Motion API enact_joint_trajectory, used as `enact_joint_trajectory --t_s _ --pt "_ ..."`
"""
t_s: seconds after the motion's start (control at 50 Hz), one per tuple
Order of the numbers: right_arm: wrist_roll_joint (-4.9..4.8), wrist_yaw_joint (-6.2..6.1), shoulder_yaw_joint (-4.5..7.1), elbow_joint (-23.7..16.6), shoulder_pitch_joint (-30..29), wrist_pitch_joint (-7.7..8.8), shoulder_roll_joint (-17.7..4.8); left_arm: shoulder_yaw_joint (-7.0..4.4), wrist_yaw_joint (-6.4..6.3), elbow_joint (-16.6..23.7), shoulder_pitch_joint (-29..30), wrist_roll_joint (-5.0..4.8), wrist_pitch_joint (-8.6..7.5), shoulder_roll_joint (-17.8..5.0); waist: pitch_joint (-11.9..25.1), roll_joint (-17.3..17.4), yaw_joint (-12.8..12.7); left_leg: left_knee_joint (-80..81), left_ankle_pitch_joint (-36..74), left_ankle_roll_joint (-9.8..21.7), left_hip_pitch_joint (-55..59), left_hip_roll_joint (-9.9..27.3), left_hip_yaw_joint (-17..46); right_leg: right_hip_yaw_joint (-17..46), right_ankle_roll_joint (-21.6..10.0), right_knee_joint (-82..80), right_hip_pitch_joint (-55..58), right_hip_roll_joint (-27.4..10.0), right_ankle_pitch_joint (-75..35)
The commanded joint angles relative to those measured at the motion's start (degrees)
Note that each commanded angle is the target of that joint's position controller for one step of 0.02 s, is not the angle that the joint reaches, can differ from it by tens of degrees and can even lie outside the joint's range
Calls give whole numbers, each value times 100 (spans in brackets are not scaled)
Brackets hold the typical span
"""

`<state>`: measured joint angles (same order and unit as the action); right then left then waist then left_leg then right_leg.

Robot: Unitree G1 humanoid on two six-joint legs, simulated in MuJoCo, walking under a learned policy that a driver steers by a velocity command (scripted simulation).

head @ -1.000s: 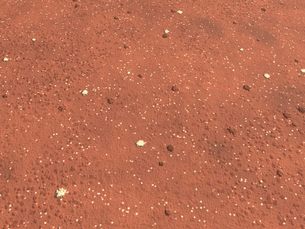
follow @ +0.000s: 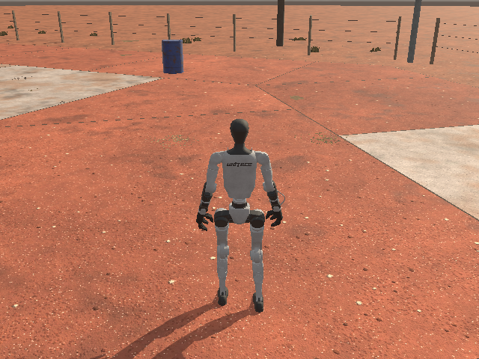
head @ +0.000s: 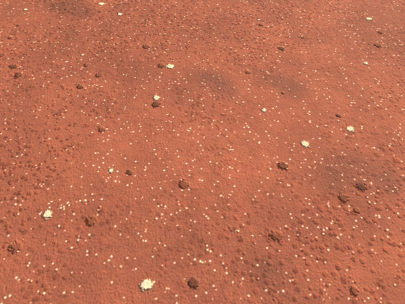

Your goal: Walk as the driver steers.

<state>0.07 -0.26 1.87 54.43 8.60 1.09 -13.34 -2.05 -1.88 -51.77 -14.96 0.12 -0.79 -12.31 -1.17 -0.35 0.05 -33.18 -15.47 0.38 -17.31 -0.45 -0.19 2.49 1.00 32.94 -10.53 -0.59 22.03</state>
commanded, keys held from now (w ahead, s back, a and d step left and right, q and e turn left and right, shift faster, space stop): no key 0.78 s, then w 0.22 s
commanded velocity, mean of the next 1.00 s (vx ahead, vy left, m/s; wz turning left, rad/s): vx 0.05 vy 0.00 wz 0.00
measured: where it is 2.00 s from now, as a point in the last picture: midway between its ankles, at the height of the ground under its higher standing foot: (209, 292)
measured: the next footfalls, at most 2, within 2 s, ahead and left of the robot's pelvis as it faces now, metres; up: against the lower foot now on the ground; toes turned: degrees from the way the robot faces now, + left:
right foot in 1.52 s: +0.44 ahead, -0.12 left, +0.00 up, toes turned -2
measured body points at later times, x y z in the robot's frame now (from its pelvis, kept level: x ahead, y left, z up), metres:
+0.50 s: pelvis +0.00 +0.00 +0.00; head +0.01 +0.00 +0.45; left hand +0.02 +0.25 -0.15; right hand +0.08 -0.25 -0.14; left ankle +0.02 +0.12 -0.73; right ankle -0.05 -0.13 -0.73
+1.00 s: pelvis +0.02 +0.01 +0.00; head +0.02 +0.01 +0.45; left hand -0.03 +0.25 -0.15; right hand +0.06 -0.25 -0.15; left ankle +0.02 +0.11 -0.72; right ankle -0.05 -0.13 -0.73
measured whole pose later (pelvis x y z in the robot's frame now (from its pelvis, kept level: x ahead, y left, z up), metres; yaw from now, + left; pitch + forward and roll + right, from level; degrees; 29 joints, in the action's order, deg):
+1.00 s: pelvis +0.02 +0.01 +0.00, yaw +1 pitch +0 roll +0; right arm -1.5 -0.7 2.3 63.0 14.2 2.7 -12.0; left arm -2.1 -2.2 -62.2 -23.9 -1.4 -3.0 -11.1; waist 0.9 -0.7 -0.8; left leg -39.3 -23.6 3.3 -18.2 -0.8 -1.4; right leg 2.0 -0.8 32.0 -8.2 -1.2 23.6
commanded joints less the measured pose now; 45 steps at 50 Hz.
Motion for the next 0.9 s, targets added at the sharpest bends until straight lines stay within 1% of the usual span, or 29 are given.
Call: enact_joint_trajectory --t_s 0.02,0.16,0.32,0.56,0.78,0.8,0.84,0.86,0.88,0.9 --pt "-17 -43 117 -158 -67 2 -599 -144 -19 107 -255 -6 -23 -648 370 63 -7 241 2149 291 742 271 256 110 -161 -437 -270 -145 -2060" --pt "-28 -98 129 57 -192 -90 -596 -121 -39 -163 -236 3 0 -593 249 4 7 318 2000 268 796 268 257 43 -125 -566 -239 -113 -1945" --pt "-25 -129 135 281 -268 -144 -556 -81 -63 -450 -250 16 2 -546 87 16 15 486 1584 219 793 235 240 -24 -100 -751 -289 -83 -1527" --pt "-17 -170 117 544 -150 -169 -486 -9 -84 -796 -419 25 -18 -421 -106 41 22 695 936 172 694 197 243 -101 -91 -941 -440 -42 -946" --pt "-20 -198 86 671 70 -165 -412 41 -87 -987 -637 18 -43 -306 -192 37 26 782 667 160 619 182 257 -136 -100 -1020 -544 -23 -738" --pt "-19 -202 74 731 182 -171 -366 49 -90 -1058 -773 10 -36 -258 -74 36 16 800 2 171 651 120 203 -191 -128 -1043 -504 27 -179" --pt "-79 -216 125 754 284 -170 -481 -3 -118 -1006 -758 -40 -19 -411 -323 -37 16 669 -1842 266 275 -34 102 -134 -344 -987 -769 59 1327" --pt "-87 -212 131 715 250 -130 -489 -14 -128 -949 -765 -62 -38 -436 -539 -22 -16 654 -2368 330 -2 3 175 -6 -469 -1032 -941 -20 1876" --pt "-103 -195 126 663 212 -58 -443 -21 -126 -925 -835 -89 -87 -445 -699 -58 -52 603 -2488 372 -177 47 236 191 -588 -1106 -1033 -152 2115" --pt "-122 -167 119 622 191 34 -379 -39 -111 -926 -938 -122 -152 -481 -771 -156 -88 452 -2295 373 -320 60 229 457 -713 -1226 -977 -328 2190"
Keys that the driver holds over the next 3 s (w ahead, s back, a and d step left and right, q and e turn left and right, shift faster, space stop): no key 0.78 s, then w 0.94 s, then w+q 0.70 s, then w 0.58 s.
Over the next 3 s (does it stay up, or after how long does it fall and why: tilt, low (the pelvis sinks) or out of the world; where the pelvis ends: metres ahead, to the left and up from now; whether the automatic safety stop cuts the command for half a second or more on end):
stays up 1.08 0.14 0.01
